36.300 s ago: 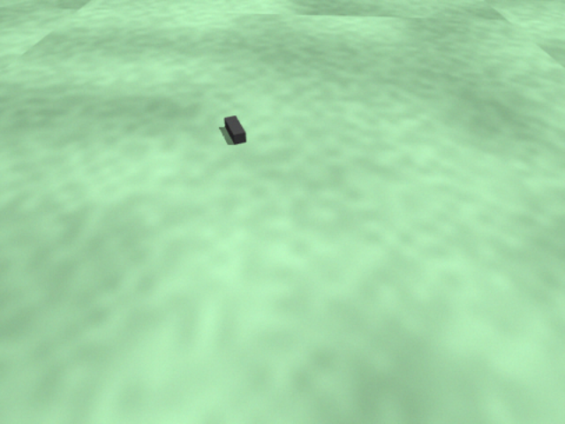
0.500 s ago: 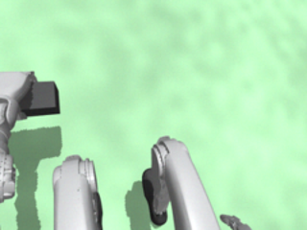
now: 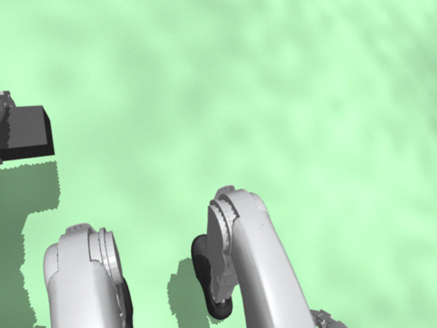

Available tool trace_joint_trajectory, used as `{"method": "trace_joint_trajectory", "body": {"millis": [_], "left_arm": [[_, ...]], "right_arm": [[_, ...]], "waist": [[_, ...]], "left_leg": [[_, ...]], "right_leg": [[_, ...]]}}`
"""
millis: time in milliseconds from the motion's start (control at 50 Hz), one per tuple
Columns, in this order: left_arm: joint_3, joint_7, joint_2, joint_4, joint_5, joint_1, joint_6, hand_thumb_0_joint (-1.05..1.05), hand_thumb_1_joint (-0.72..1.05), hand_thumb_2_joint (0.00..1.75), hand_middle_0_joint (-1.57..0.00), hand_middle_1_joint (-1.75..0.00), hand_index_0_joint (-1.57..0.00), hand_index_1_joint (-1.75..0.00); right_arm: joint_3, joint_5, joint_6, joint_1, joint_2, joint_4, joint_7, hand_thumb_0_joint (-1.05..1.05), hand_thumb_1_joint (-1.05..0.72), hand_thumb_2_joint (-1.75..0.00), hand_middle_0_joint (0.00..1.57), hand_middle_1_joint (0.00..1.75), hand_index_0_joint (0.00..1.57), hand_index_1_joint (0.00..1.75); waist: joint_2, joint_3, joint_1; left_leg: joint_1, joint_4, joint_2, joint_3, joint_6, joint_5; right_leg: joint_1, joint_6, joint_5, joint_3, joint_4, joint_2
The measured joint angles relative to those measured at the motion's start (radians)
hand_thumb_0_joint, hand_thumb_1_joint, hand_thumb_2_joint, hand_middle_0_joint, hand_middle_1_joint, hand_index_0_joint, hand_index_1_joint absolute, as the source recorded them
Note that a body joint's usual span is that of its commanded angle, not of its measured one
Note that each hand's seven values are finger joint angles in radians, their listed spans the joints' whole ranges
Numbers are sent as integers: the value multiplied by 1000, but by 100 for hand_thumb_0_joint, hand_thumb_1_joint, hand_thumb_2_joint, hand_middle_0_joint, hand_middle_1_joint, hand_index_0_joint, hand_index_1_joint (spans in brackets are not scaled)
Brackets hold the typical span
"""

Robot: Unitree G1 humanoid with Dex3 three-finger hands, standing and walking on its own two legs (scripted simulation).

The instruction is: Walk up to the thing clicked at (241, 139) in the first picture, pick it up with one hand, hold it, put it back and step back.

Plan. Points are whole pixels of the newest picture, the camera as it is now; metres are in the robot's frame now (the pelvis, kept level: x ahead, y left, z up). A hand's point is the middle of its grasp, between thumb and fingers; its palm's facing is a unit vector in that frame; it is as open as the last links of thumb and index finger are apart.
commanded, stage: lower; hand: left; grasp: from above
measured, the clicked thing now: out of the picture +0.50 +0.29 -0.20
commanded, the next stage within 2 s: rest in 0.46 s
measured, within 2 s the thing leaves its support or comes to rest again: neither
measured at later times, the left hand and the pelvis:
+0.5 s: hand out of the picture +0.49 +0.28 -0.22, palm faces -0.47 -0.04 -0.88, open 10.5 cm; pelvis +0.00 +0.00 -0.03, yaw -2 degrees
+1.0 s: hand (10, 146) +0.50 +0.28 -0.26, palm faces -0.47 -0.06 -0.88, open 10.5 cm; pelvis +0.00 +0.00 -0.04, yaw -5 degrees
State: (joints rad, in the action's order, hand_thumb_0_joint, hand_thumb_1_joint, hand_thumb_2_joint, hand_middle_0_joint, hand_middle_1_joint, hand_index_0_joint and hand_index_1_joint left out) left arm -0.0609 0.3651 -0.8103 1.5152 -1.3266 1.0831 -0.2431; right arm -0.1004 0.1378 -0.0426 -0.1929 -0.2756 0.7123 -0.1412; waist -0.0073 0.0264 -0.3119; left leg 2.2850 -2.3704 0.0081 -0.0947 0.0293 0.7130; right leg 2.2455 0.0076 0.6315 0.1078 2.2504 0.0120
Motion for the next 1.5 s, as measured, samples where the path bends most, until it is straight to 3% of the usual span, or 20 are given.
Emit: {"method": "trace_joint_trajectory", "body": {"millis": [320,600,760,1080,1500], "left_arm": [[12,-6,-41,18,2,12,-19,-1,-11,68,-59,-75,-62,-69],[-19,62,-94,57,-46,16,-31,-1,-10,68,-59,-75,-62,-69],[-53,86,-141,102,-45,30,-22,-1,-10,68,-59,-76,-62,-69],[-68,117,-213,108,-76,23,-34,-1,-10,68,-58,-76,-61,-69],[-56,133,-255,139,-57,29,-32,-1,-10,68,-59,-75,-62,-69]], "right_arm": [[-31,6,-1,17,-15,-20,-9,0,-92,-90,20,30,21,30],[-66,33,-23,7,-18,-33,-21,0,-92,-90,20,30,21,30],[-94,47,-42,9,-29,-51,-24,0,-91,-89,20,30,21,30],[-141,72,-65,14,-53,-82,-21,0,-91,-89,20,30,21,30],[-192,86,-95,32,-62,-119,-50,0,-91,-90,20,30,21,30]], "waist": [[-23,-36,-11],[-47,-70,-41],[-57,-104,-65],[-102,-149,-93],[-123,-184,-107]], "left_leg": [[35,-56,1,-22,3,7],[71,-109,1,-42,4,7],[79,-131,-2,-57,6,7],[81,-163,-6,-88,7,16],[71,-174,-5,-109,7,21]], "right_leg": [[23,4,0,20,36,-2],[49,7,-7,38,73,-5],[51,11,-14,52,81,-11],[42,17,-21,78,86,-21],[24,21,-23,95,82,-25]]}}
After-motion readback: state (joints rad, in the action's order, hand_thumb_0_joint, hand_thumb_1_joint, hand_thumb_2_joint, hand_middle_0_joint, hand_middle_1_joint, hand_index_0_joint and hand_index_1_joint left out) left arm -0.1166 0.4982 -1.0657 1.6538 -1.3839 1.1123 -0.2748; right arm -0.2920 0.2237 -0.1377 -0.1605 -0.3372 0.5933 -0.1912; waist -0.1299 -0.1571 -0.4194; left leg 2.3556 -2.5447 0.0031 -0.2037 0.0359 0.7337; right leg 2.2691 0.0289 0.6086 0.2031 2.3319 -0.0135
